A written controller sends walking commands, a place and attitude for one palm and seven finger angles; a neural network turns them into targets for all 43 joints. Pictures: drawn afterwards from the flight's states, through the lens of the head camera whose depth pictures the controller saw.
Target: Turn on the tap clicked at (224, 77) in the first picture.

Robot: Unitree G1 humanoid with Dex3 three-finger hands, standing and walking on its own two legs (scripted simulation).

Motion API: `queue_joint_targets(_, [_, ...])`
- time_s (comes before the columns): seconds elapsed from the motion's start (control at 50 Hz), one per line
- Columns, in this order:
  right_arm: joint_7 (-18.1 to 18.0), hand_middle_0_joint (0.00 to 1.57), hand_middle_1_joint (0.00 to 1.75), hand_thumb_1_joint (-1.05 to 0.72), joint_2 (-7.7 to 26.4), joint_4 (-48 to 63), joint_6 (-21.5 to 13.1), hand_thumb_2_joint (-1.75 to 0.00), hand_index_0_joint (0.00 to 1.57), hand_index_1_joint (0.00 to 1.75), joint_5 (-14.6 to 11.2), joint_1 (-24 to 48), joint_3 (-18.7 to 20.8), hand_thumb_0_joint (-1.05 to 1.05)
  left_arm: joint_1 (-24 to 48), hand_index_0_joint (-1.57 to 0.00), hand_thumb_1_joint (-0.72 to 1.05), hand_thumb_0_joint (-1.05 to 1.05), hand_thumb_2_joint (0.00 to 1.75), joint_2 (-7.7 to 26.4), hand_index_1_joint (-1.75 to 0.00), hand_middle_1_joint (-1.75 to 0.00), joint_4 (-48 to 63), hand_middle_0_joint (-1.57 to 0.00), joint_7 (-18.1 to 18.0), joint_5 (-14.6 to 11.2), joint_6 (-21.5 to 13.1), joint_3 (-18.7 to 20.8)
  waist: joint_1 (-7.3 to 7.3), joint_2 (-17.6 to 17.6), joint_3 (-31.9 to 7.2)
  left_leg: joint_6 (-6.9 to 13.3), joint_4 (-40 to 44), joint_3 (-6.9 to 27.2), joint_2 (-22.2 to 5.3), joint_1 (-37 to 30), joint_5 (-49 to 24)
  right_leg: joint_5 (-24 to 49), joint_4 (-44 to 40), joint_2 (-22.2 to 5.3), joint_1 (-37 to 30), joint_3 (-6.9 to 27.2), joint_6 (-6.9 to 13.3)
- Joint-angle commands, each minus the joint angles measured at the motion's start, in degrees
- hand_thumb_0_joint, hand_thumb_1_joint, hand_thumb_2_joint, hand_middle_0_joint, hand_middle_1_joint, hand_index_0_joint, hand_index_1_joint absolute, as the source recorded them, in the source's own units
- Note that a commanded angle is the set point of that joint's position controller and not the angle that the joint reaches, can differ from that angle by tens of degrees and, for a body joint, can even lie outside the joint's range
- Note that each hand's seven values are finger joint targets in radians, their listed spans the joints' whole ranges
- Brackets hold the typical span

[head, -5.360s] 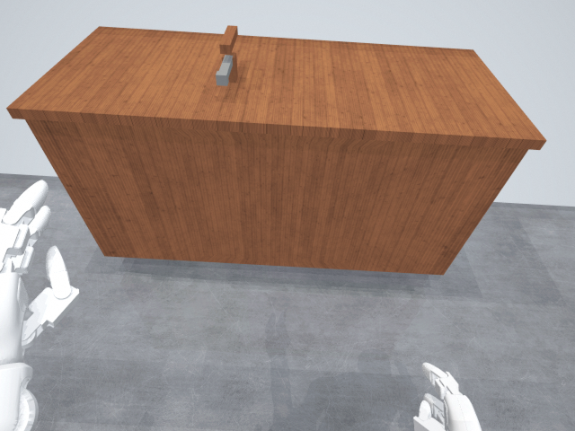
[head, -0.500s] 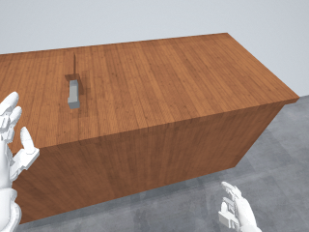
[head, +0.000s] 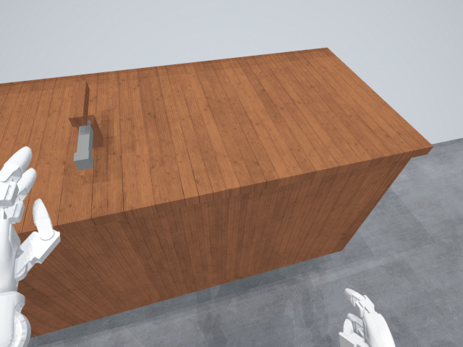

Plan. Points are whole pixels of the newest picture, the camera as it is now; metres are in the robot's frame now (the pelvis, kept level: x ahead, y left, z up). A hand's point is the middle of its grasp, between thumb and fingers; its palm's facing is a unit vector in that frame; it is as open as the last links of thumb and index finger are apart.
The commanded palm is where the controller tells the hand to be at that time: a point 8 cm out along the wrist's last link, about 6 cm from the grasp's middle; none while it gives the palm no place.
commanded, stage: come to a stop and stand still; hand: left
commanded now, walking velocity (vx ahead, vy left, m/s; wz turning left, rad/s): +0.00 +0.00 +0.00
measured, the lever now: (83, 160) +0.44 +0.34 +0.04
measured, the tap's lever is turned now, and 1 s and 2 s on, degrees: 0 0 0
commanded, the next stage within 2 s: look again from close up in 0.14 s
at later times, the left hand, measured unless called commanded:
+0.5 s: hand (40, 238) +0.21 +0.26 +0.16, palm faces +0.43 -0.84 -0.33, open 7.4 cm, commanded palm +0.15 +0.29 +0.17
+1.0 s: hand (60, 214) +0.24 +0.25 +0.16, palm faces +0.46 -0.82 -0.33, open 7.4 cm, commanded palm +0.19 +0.28 +0.17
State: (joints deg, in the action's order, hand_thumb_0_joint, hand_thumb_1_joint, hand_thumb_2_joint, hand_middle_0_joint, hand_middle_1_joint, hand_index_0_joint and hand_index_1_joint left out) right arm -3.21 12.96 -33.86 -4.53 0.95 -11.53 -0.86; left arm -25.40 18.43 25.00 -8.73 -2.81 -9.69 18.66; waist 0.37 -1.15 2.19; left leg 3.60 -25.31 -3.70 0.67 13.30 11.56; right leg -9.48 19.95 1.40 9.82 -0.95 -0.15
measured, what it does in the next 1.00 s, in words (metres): stands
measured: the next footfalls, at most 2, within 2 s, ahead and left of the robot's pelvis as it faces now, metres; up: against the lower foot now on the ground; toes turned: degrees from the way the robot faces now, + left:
right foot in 1.44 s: +0.28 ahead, -0.08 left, +0.00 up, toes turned -3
left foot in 1.80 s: +0.28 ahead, +0.15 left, +0.00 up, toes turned -1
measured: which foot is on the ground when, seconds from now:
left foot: down 0.00-1.00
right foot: down 0.00-1.00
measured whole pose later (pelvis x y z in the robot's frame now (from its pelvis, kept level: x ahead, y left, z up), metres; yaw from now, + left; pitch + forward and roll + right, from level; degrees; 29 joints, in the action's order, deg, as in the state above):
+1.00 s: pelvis +0.03 +0.00 -0.01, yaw +1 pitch +0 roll -1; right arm -4.0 11.5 -34.7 -4.2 0.5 -13.2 -1.3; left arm -25.3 18.8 26.4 -9.8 -3.0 -9.2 19.5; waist 0.6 -1.3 -0.8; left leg 3.5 -32.7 -2.9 1.0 14.5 18.3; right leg -17.7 29.4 1.8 11.7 -0.3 0.7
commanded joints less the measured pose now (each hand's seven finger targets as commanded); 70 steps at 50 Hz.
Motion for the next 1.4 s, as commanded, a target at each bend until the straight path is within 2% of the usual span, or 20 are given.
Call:
queue_joint_targets(0.0, [-0.65,0.20,0.30,-0.90,5.97,9.85,-3.32,-0.90,0.20,0.30,0.00,6.61,2.14,0.00,3.97,-0.20,0.90,0.00,0.90,10.31,-0.30,-0.30,13.62,-0.20,-1.20,-0.17,-4.41,6.59,0.39,-1.52,-9.05,-3.08,3.27,4.68,-2.37,-3.72,-7.75,9.11,-3.37,-3.65,-2.64,4.07,1.21])
queue_joint_targets(0.22, [-0.89,0.20,0.30,-0.90,6.28,10.21,-2.20,-0.90,0.20,0.30,-0.21,6.36,2.34,0.00,2.68,-0.20,0.90,0.00,0.90,10.61,-0.30,-0.30,12.62,-0.20,-0.78,-0.75,-3.80,6.81,0.37,-2.32,-8.28,-3.53,5.59,4.65,-2.38,-4.97,-9.78,9.03,-4.22,-2.21,-2.76,2.24,0.45])
queue_joint_targets(0.3, [-0.89,0.20,0.30,-0.90,6.02,10.46,-2.02,-0.90,0.20,0.30,-0.35,6.00,2.10,0.00,3.76,-0.20,0.90,0.00,0.90,9.69,-0.30,-0.30,12.19,-0.20,-0.64,-0.75,-3.50,5.75,0.39,-0.70,-7.43,-3.45,6.82,5.13,-2.46,-4.36,-6.60,6.31,-4.85,-1.81,-2.54,1.92,0.21])
queue_joint_targets(0.5, [-0.90,0.20,0.30,-0.90,5.87,10.49,-1.96,-0.90,0.20,0.30,-0.24,6.22,1.91,0.00,6.25,-0.20,0.90,0.00,0.90,9.83,-0.30,-0.30,13.54,-0.20,-0.88,-0.18,-3.50,5.39,0.59,-3.34,-6.71,-3.92,10.33,6.82,-3.18,-2.73,0.42,2.64,-4.12,-0.77,-3.35,1.43,0.16])
queue_joint_targets(0.62, [-0.83,0.20,0.30,-0.90,5.96,10.42,-2.14,-0.90,0.20,0.30,-0.14,6.49,2.08,0.00,4.28,-0.20,0.90,0.00,0.90,10.35,-0.30,-0.30,13.78,-0.20,-0.93,-0.25,-3.41,6.33,0.83,-3.33,-7.47,-4.49,10.41,7.09,-3.31,-2.15,-1.58,3.97,-2.91,-0.75,-4.55,1.14,0.23])
queue_joint_targets(0.74, [-1.31,0.20,0.30,-0.90,5.85,9.94,-2.44,-0.90,0.20,0.30,-0.01,6.95,2.21,0.00,5.73,-0.20,0.90,0.00,0.90,9.26,-0.30,-0.30,13.91,-0.20,-1.39,0.20,-3.25,5.66,0.25,-6.09,-5.00,-1.56,14.78,12.90,-8.03,3.62,26.53,-7.51,4.98,0.35,-0.45,0.22,0.91])
queue_joint_targets(0.82, [-1.60,0.20,0.30,-0.90,5.93,9.72,-2.92,-0.90,0.20,0.30,-0.13,6.84,2.36,0.00,6.55,-0.20,0.90,0.00,0.90,10.38,-0.30,-0.30,13.84,-0.20,-1.90,0.37,-3.06,6.48,-0.13,-5.33,-4.16,0.50,11.47,13.16,-8.62,4.47,27.29,-9.09,6.32,-0.23,1.40,0.45,1.75])
queue_joint_targets(0.9, [-1.49,0.20,0.30,-0.90,5.64,9.05,-2.95,-0.90,0.20,0.30,-0.21,6.39,2.35,0.00,6.19,-0.20,0.90,0.00,0.90,10.02,-0.30,-0.30,13.45,-0.20,-1.78,0.10,-3.35,6.08,-0.02,-1.43,-5.12,0.62,4.02,11.45,-6.94,4.62,17.83,-7.76,5.81,-2.52,0.80,4.74,3.57])
queue_joint_targets(1.0, [-0.99,0.20,0.30,-0.90,5.28,8.25,-2.84,-0.90,0.20,0.30,-0.86,5.87,2.37,0.00,8.08,-0.20,0.90,0.00,0.90,10.73,-0.30,-0.30,13.82,-0.20,-1.58,-0.23,-3.89,6.22,-0.06,4.11,-5.48,-0.72,-12.28,4.48,-3.51,7.59,6.96,-4.03,4.21,-8.90,-1.44,16.79,8.91])
queue_joint_targets(1.06, [-0.19,0.20,0.30,-0.90,5.10,8.47,-2.78,-0.90,0.20,0.30,-1.44,6.08,2.51,0.00,8.85,-0.20,0.90,0.00,0.90,11.76,-0.30,-0.30,15.57,-0.20,-1.91,-0.34,-4.50,6.65,0.23,7.01,-5.91,-2.32,-19.46,1.19,-2.07,12.29,5.13,10.35,4.59,-14.39,-8.54,22.76,12.65])
queue_joint_targets(1.1, [0.26,0.20,0.30,-0.90,5.22,8.41,-2.40,-0.90,0.20,0.30,-1.45,6.18,2.52,0.00,8.13,-0.20,0.90,0.00,0.90,12.50,-0.30,-0.30,16.80,-0.20,-2.00,-0.35,-5.07,7.72,0.07,4.52,-6.14,-1.83,-14.90,1.92,-2.79,7.76,4.39,15.73,9.54,-13.32,-6.73,19.25,11.27])
queue_joint_targets(1.12, [0.25,0.20,0.30,-0.90,5.54,8.20,-1.92,-0.90,0.20,0.30,-1.52,5.87,2.62,0.00,7.55,-0.20,0.90,0.00,0.90,13.38,-0.30,-0.30,17.08,-0.20,-1.87,-0.60,-5.00,8.81,-0.92,0.37,-6.46,-1.07,-9.48,3.17,-3.50,0.72,-1.74,15.01,14.54,-10.79,-1.61,14.67,8.74])
queue_joint_targets(1.14, [0.07,0.20,0.30,-0.90,5.79,8.61,-1.56,-0.90,0.20,0.30,-1.63,5.49,2.70,0.00,5.47,-0.20,0.90,0.00,0.90,12.87,-0.30,-0.30,17.51,-0.20,-1.54,-1.02,-4.90,9.10,-1.93,-5.98,-7.63,1.43,-3.63,8.63,-5.75,-9.06,-11.62,14.27,23.62,-4.86,6.01,7.59,4.90])
queue_joint_targets(1.16, [0.01,0.20,0.30,-0.90,5.90,9.38,-1.51,-0.90,0.20,0.30,-1.73,5.26,2.72,0.00,5.00,-0.20,0.90,0.00,0.90,12.96,-0.30,-0.30,19.11,-0.20,-1.33,-1.17,-5.08,9.26,-2.42,-14.83,-8.09,4.51,-0.25,19.00,-12.12,-21.49,-26.47,1.16,34.84,0.67,20.44,0.70,0.93])
queue_joint_targets(1.18, [0.37,0.20,0.30,-0.90,4.72,9.76,-1.80,-0.90,0.20,0.30,-1.19,4.69,2.83,0.00,6.15,-0.20,0.90,0.00,0.90,12.82,-0.30,-0.30,19.82,-0.20,-1.24,-0.89,-5.43,8.70,-2.89,-17.94,-7.13,7.25,2.48,26.85,-17.47,-28.35,-35.12,-20.42,45.30,2.35,32.25,0.07,0.57])
queue_joint_targets(1.2, [0.68,0.20,0.30,-0.90,4.43,9.70,-2.25,-0.90,0.20,0.30,-0.70,3.70,2.97,0.00,5.50,-0.20,0.90,0.00,0.90,13.03,-0.30,-0.30,19.41,-0.20,-1.42,-0.60,-5.47,9.21,-3.22,-12.06,-5.78,7.49,2.32,26.93,-18.29,-31.35,-35.76,-21.83,51.28,2.14,38.09,0.56,1.57])
queue_joint_targets(1.26, [1.05,0.20,0.30,-0.90,5.58,9.72,-2.38,-0.90,0.20,0.30,-0.87,5.24,3.66,0.00,3.18,-0.20,0.90,0.00,0.90,12.83,-0.30,-0.30,20.09,-0.20,-1.09,-1.14,-4.38,9.57,-2.30,-5.34,-2.33,7.28,4.41,18.23,-16.19,-22.87,-27.04,-17.73,47.60,-1.27,38.50,-1.71,1.54])
queue_joint_targets(1.32, [0.57,0.20,0.30,-0.90,5.09,10.38,-2.94,-0.90,0.20,0.30,-1.13,6.23,2.81,0.00,-1.02,-0.20,0.90,0.00,0.90,13.55,-0.30,-0.30,19.69,-0.20,-0.78,-1.24,-3.67,11.38,-1.05,-8.09,-1.09,1.19,3.79,3.74,-9.15,-8.59,-30.20,-3.74,23.44,-1.09,16.90,-8.73,1.32])
queue_joint_targets(1.36, [0.04,0.20,0.30,-0.90,4.81,10.87,-2.59,-0.90,0.20,0.30,-0.91,5.17,2.35,0.00,-5.16,-0.20,0.90,0.00,0.90,13.03,-0.30,-0.30,17.45,-0.20,-0.37,-1.83,-2.96,11.80,-0.11,-7.52,-5.83,-2.70,-7.42,0.31,-7.22,-5.25,-37.72,6.84,9.94,2.49,-0.42,-11.28,2.14])
queue_joint_targets(1.38, [0.15,0.20,0.30,-0.90,4.97,11.28,-2.47,-0.90,0.20,0.30,-1.14,5.32,2.55,0.00,-5.05,-0.20,0.90,0.00,0.90,12.68,-0.30,-0.30,18.22,-0.20,-0.07,-1.99,-2.68,11.65,0.67,-5.76,-8.65,-4.33,-15.03,-0.56,-6.06,-3.16,-35.83,13.61,4.28,1.97,-8.65,-10.48,2.97])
